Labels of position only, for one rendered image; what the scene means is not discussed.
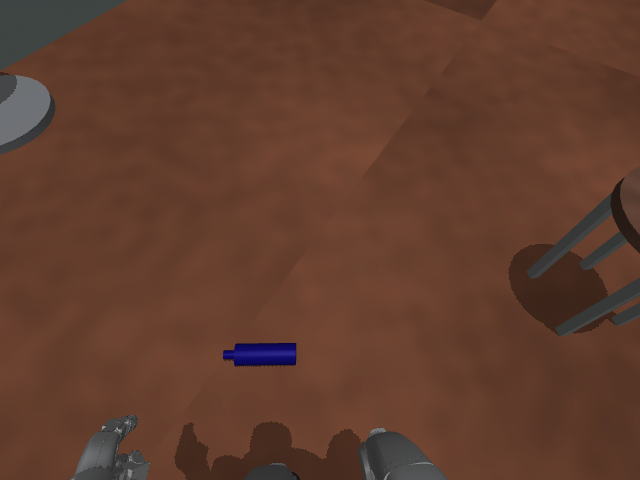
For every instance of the bottle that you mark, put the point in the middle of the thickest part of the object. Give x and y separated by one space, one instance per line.
262 354

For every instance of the stool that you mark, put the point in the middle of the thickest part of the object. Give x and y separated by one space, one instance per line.
624 204

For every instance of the left robot hand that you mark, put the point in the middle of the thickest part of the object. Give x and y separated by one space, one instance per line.
101 451

